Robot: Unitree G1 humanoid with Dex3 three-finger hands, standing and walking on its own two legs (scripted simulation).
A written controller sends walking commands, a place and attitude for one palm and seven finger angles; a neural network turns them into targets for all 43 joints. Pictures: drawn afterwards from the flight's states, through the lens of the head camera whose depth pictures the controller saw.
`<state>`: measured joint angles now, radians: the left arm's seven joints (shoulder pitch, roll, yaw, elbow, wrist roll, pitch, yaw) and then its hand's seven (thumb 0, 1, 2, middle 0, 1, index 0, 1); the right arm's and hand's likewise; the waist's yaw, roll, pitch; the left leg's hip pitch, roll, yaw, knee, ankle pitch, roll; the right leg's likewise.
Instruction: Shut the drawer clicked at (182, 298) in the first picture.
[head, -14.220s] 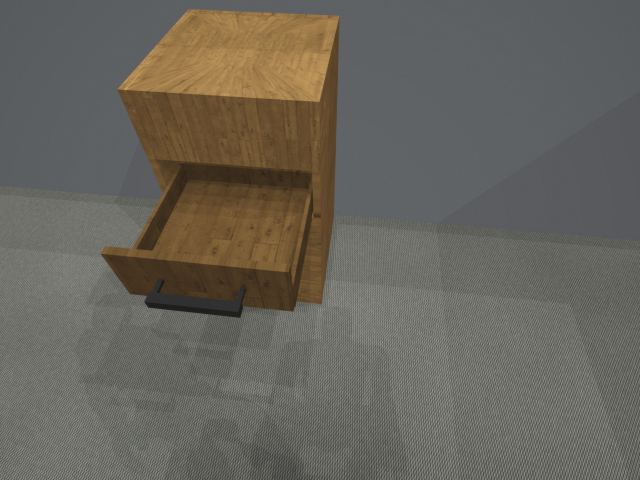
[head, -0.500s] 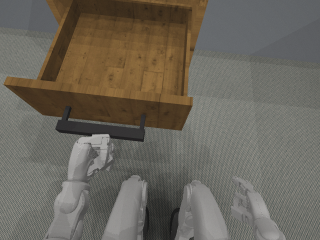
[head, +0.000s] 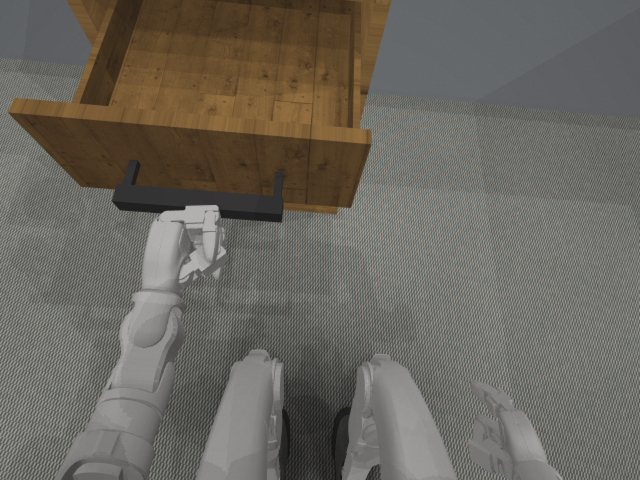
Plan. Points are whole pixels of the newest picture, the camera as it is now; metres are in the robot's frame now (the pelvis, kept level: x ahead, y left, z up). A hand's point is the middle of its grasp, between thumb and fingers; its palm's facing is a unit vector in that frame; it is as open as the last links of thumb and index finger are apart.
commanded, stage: push the drawer shut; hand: left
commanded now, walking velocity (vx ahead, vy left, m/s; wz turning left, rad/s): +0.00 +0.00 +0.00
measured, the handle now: (204, 188) +0.45 +0.17 +0.00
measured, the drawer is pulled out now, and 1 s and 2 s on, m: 0.22 0.09 0.00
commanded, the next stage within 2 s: none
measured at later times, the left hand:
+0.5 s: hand (231, 205) +0.44 +0.13 -0.01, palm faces -0.02 -1.00 -0.04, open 2.9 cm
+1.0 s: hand (241, 161) +0.50 +0.13 -0.01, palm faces +0.01 -1.00 -0.05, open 3.0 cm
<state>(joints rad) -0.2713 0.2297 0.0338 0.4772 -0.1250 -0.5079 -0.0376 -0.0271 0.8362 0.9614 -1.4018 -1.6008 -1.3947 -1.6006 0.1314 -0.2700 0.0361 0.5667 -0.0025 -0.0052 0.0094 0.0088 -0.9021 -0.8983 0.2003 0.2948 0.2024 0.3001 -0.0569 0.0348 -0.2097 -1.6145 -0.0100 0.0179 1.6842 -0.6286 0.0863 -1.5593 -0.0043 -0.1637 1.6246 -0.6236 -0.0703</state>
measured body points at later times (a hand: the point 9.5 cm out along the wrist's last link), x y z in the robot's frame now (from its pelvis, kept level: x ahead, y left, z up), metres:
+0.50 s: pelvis +0.00 +0.00 +0.00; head +0.18 +0.03 +0.41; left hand +0.43 +0.19 -0.01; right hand +0.14 -0.25 -0.13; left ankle +0.06 +0.07 -0.52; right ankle +0.06 -0.09 -0.52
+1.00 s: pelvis +0.00 -0.01 -0.01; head +0.20 +0.02 +0.39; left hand +0.50 +0.18 -0.01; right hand +0.08 -0.27 -0.14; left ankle +0.06 +0.07 -0.52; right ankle +0.06 -0.09 -0.52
